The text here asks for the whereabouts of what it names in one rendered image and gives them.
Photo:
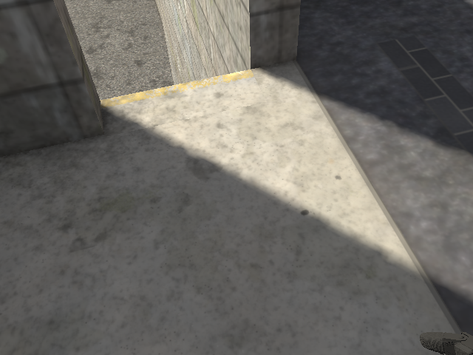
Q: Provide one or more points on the right robot hand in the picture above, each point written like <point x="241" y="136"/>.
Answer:
<point x="448" y="343"/>

